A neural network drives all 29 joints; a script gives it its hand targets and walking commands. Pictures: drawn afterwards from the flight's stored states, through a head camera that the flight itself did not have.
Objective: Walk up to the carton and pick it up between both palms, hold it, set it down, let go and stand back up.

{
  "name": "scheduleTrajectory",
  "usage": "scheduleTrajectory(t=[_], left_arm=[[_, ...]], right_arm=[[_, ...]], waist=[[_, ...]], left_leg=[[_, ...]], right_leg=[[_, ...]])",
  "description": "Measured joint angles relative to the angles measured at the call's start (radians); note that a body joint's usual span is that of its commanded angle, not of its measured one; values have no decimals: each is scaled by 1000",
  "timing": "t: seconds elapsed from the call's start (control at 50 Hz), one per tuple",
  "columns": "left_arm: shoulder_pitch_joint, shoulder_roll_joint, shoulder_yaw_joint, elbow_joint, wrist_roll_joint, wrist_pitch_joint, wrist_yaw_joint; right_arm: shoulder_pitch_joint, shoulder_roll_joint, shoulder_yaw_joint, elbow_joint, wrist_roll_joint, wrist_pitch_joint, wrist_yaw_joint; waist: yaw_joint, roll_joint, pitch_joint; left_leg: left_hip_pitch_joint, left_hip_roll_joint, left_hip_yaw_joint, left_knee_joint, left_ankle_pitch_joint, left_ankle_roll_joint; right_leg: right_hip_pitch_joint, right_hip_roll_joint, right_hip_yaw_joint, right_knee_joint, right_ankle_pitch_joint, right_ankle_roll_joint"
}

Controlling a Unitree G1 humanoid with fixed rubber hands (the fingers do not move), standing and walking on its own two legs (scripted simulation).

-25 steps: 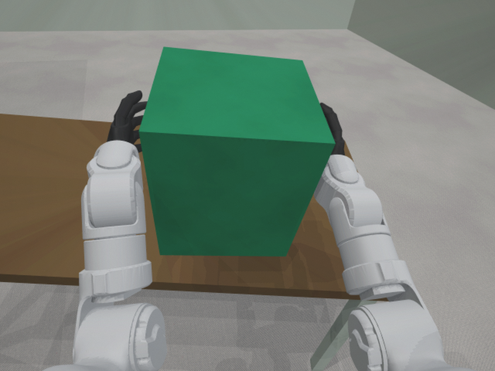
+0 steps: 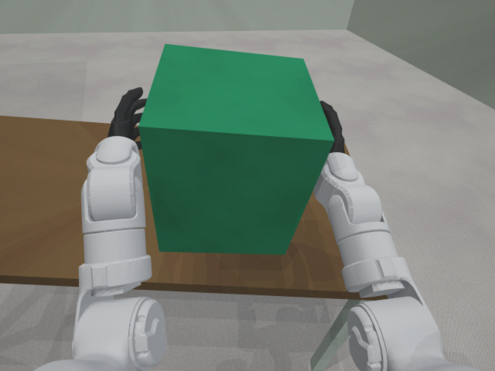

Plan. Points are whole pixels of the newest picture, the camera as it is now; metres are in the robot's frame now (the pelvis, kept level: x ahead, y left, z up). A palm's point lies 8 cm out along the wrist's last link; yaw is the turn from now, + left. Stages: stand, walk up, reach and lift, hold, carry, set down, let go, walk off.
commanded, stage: hold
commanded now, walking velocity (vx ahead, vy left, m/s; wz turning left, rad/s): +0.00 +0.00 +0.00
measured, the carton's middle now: (229, 157) +0.39 +0.01 +0.19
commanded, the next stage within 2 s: set down in 0.62 s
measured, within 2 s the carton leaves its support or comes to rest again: neither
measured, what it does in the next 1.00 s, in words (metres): stands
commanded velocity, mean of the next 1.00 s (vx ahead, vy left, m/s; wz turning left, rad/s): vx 0.00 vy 0.00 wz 0.00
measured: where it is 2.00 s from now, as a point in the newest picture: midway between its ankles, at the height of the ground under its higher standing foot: outside the picture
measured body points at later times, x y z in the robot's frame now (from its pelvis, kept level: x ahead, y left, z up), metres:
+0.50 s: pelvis +0.00 +0.00 +0.00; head -0.04 +0.03 +0.45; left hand +0.38 +0.16 +0.22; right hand +0.38 -0.14 +0.21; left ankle +0.02 +0.12 -0.75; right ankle +0.04 -0.10 -0.75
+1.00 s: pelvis +0.01 +0.00 +0.00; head -0.03 +0.03 +0.45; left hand +0.39 +0.17 +0.22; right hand +0.39 -0.14 +0.20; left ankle +0.02 +0.12 -0.75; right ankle +0.04 -0.10 -0.75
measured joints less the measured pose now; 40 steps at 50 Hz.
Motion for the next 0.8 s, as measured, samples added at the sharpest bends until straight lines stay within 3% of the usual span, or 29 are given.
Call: scheduleTrajectory(t=[0.52, 0.62, 0.8], left_arm=[[13, -4, -13, -20, 0, 3, 8], [13, 10, -21, -8, -29, -21, 9], [-8, -10, -5, 26, 1, -49, 8]], right_arm=[[9, -4, 0, -10, 3, -4, 7], [24, 16, -26, -50, -16, -2, 0], [5, 3, -30, -2, -30, -30, 18]], waist=[[-2, 0, 4], [-18, 1, -12], [7, 18, -9]], left_leg=[[0, -2, 2, 4, -3, 3], [-14, -6, -7, 10, -5, 4], [1, -6, 9, 1, -6, 7]], right_leg=[[2, -2, 2, -2, 0, 3], [-9, -6, -7, 5, -5, 6], [-4, -6, 9, 7, -7, 8]])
